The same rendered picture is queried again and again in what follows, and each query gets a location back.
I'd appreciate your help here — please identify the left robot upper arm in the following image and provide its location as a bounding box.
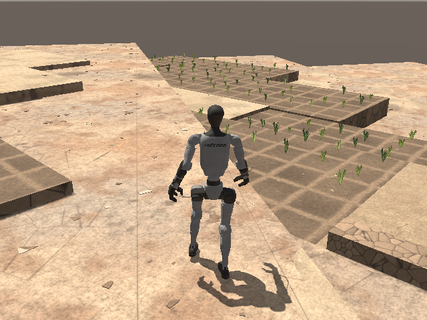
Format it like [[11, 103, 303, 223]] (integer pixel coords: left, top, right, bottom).
[[181, 133, 201, 171]]

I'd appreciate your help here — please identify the robot right hand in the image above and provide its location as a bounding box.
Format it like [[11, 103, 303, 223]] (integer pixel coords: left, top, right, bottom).
[[234, 175, 249, 187]]

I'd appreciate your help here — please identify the robot left hand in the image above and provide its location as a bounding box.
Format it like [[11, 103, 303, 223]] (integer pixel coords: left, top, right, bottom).
[[168, 185, 183, 202]]

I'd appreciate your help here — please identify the left robot forearm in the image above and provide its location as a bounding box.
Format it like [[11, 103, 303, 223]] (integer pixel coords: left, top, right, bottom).
[[171, 161, 187, 189]]

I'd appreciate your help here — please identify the right robot forearm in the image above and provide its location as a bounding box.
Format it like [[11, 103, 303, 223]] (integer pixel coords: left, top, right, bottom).
[[239, 160, 249, 179]]

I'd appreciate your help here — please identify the robot left foot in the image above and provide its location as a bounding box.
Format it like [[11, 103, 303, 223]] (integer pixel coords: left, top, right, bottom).
[[189, 242, 198, 257]]

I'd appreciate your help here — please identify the right robot upper arm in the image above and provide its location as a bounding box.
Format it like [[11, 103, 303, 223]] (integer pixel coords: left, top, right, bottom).
[[228, 134, 246, 169]]

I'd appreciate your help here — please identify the left robot thigh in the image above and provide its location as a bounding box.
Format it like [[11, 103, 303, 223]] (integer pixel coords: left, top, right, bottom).
[[191, 185, 204, 221]]

